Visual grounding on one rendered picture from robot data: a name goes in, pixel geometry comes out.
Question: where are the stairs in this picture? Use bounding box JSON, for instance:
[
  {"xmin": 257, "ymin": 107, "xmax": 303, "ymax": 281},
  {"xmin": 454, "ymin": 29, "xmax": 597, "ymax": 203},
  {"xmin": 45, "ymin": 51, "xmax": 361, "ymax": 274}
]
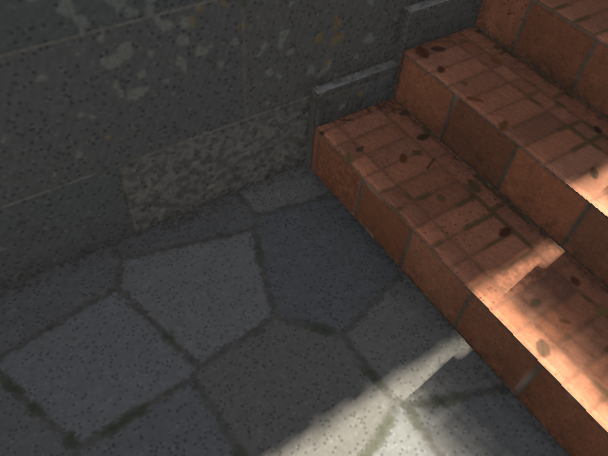
[{"xmin": 311, "ymin": 0, "xmax": 608, "ymax": 456}]

